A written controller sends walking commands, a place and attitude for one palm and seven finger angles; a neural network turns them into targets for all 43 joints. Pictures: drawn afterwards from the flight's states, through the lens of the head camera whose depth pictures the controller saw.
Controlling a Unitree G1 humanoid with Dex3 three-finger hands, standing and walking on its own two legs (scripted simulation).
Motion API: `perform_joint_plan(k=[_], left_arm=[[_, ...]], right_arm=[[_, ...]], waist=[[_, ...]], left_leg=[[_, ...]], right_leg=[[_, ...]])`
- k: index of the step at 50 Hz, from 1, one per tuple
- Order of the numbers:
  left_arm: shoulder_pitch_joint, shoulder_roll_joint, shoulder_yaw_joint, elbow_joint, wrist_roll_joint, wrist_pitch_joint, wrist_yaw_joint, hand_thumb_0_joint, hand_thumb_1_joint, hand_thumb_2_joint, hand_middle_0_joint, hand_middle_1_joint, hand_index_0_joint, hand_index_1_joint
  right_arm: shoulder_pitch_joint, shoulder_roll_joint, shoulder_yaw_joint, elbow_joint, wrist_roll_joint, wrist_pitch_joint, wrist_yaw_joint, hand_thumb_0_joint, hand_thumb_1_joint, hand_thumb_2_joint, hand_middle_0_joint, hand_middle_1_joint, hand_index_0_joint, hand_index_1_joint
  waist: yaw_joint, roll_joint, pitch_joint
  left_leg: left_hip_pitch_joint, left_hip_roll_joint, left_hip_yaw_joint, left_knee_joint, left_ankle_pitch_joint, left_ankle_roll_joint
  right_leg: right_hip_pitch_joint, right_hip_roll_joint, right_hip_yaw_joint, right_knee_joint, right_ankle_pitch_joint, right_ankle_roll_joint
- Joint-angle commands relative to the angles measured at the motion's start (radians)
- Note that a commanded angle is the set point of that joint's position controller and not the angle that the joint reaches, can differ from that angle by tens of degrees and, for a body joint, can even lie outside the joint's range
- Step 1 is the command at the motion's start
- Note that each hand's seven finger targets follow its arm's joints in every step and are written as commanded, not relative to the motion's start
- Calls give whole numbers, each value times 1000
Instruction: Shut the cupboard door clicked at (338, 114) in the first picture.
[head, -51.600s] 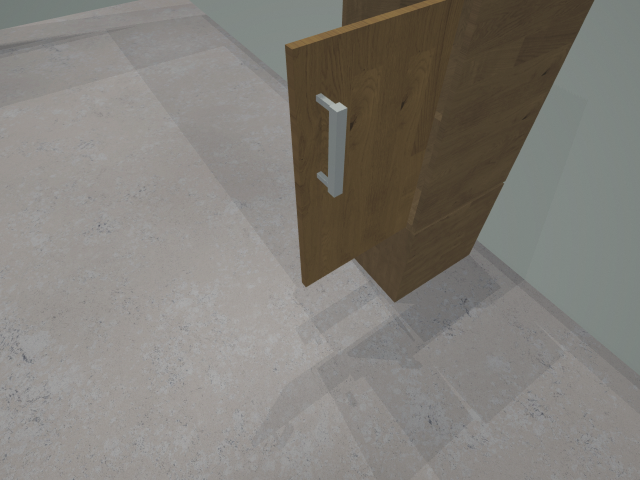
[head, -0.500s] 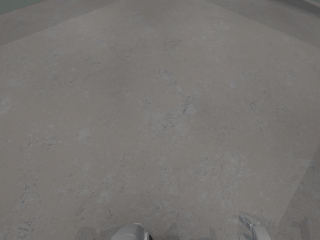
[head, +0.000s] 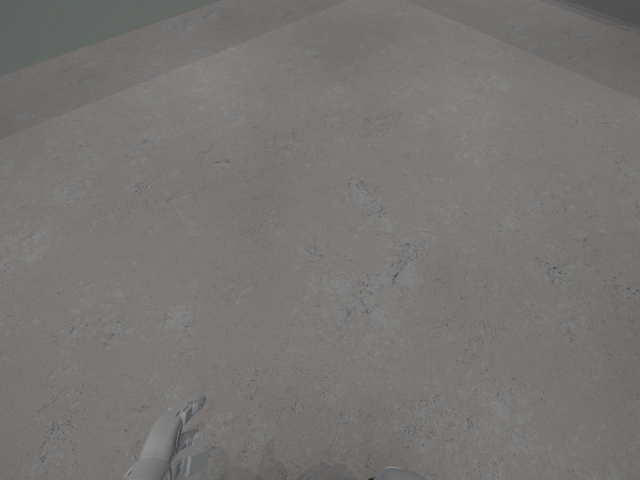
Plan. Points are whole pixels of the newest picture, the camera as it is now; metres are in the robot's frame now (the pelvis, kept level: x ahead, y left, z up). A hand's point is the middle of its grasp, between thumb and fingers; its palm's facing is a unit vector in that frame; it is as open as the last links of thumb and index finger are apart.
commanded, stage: walk to a spot facing it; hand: left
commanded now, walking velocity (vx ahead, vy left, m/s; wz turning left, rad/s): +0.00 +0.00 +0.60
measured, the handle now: out of the picture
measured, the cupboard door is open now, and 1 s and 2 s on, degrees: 27 27 27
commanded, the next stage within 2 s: turn to face it in 0.20 s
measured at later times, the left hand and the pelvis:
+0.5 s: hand out of the picture +0.05 +0.24 -0.18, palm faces +0.31 -0.92 -0.23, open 7.4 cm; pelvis +0.10 +0.04 +0.00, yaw +13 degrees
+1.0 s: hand (180, 446) +0.19 +0.21 -0.15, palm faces +0.00 -0.96 -0.27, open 7.4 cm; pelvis +0.13 +0.01 +0.01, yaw -4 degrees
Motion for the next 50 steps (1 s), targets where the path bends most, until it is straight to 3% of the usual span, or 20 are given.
perform_joint_plan(k=[1,7,14,16,17,18,19,20,21,22,31,38,39,40,41,42,43,44,46,50], left_arm=[[185,155,52,-3,-10,6,42,0,900,900,-200,-300,-200,-300],[158,150,48,14,-9,4,41,0,900,900,-200,-300,-200,-300],[214,219,68,27,1,30,39,0,900,900,-200,-300,-200,-300],[224,230,70,32,0,32,38,0,900,900,-200,-300,-200,-300],[239,212,59,35,-7,36,38,0,900,900,-200,-300,-200,-300],[293,137,40,23,-22,42,38,0,900,900,-200,-300,-200,-300],[268,116,15,14,-26,55,47,0,900,900,-200,-300,-200,-300],[238,129,13,14,-22,61,53,0,900,900,-200,-300,-200,-300],[250,104,12,34,-19,62,52,0,900,900,-200,-300,-200,-300],[252,105,11,71,-15,67,51,0,900,900,-200,-300,-200,-300],[246,99,49,92,-7,115,7,0,900,900,-200,-300,-200,-300],[254,86,64,58,-6,98,-3,0,900,900,-200,-300,-200,-300],[291,105,71,65,-3,93,-2,0,900,900,-200,-300,-200,-300],[318,162,82,66,3,81,4,0,900,900,-200,-300,-200,-300],[325,255,96,65,12,69,14,0,900,900,-200,-300,-200,-300],[355,278,94,67,-2,71,20,0,900,900,-200,-300,-200,-300],[313,250,94,55,-1,74,30,0,900,900,-200,-300,-200,-300],[263,234,94,50,-2,72,37,0,900,900,-200,-300,-200,-300],[200,192,78,29,-10,70,39,0,900,900,-200,-300,-200,-300],[217,205,79,33,-6,63,35,0,900,900,-200,-300,-200,-300]], right_arm=[[-76,-76,-24,-115,-3,-3,10,0,-900,-900,200,300,200,300],[-104,-41,-16,-130,-12,53,39,0,-900,-900,200,300,200,300],[-278,-66,-4,-213,-11,43,51,0,-900,-900,200,300,200,300],[-219,-91,-4,-205,-14,31,44,0,-900,-900,200,300,200,300],[-128,-133,-10,-177,-21,19,40,0,-900,-900,200,300,200,300],[-51,-249,-31,-165,-31,2,29,0,-900,-900,200,300,200,300],[-20,-303,-36,-156,-13,10,6,0,-900,-900,200,300,200,300],[-65,-267,-23,-161,-15,14,-2,0,-900,-900,200,300,200,300],[-141,-233,-9,-175,-19,0,-15,0,-900,-900,200,300,200,300],[-191,-222,-2,-180,-19,-5,-24,0,-900,-900,200,300,200,300],[-288,-188,-10,-172,-19,39,-22,0,-900,-900,200,300,200,300],[-266,-184,-36,-159,-14,41,-19,0,-900,-900,200,300,200,300],[-273,-179,-39,-161,-10,41,-18,0,-900,-900,200,300,200,300],[-267,-141,-38,-172,-3,42,-12,0,-900,-900,200,300,200,300],[-288,-68,-24,-209,-1,42,-7,0,-900,-900,200,300,200,300],[-307,-95,-21,-223,-3,57,-11,0,-900,-900,200,300,200,300],[-326,-85,-24,-222,-6,60,-10,0,-900,-900,200,300,200,300],[-321,-93,-26,-216,-8,57,-12,0,-900,-900,200,300,200,300],[-281,-114,-28,-187,-10,51,-8,0,-900,-900,200,300,200,300],[-263,-95,-18,-176,-9,47,-9,0,-900,-900,200,300,200,300]], waist=[[82,-149,-139],[25,-195,-83],[82,-206,-74],[52,-168,-122],[13,-69,-188],[-4,252,-290],[-16,289,-352],[1,146,-285],[33,128,-258],[43,193,-235],[79,100,-47],[94,105,-107],[117,57,-114],[132,-105,-121],[149,-376,-92],[165,-310,-99],[136,-224,-65],[118,-281,-73],[92,-198,-107],[97,-103,-154]], left_leg=[[-343,122,-6,358,103,-29],[-293,132,86,145,233,-56],[-208,107,171,-229,211,-34],[-30,75,172,-393,291,-17],[167,100,132,-511,499,-5],[386,376,-200,-535,952,110],[383,498,-289,-562,1236,212],[298,492,-180,-560,1125,223],[267,456,-145,-586,1044,204],[248,435,-118,-594,988,183],[26,414,58,-726,349,134],[92,415,154,-562,441,95],[56,387,190,-477,416,60],[-18,296,253,-315,279,0],[-251,141,276,-90,-71,-56],[-267,119,136,83,-101,-56],[-330,129,68,151,-28,-53],[-380,133,52,182,20,-60],[-348,155,38,180,138,-77],[-304,132,60,44,148,-98]], right_leg=[[327,-359,189,-241,543,-109],[200,-286,-66,-284,517,-60],[291,-328,-108,-164,556,-55],[251,-312,-116,-46,540,-33],[167,-264,-132,104,418,5],[-60,-103,-147,321,-122,84],[-78,-42,4,451,-505,85],[-47,-62,68,486,-472,58],[-68,-52,78,478,-417,64],[-77,-53,108,464,-371,70],[-17,-5,41,329,-213,70],[79,29,-3,43,-57,57],[149,24,22,-58,45,45],[200,-70,197,-193,166,1],[278,-280,502,-284,407,-109],[224,-339,555,-325,366,-194],[229,-293,516,-325,308,-197],[254,-259,528,-309,306,-182],[276,-196,398,-270,336,-151],[340,-166,360,-230,447,-150]])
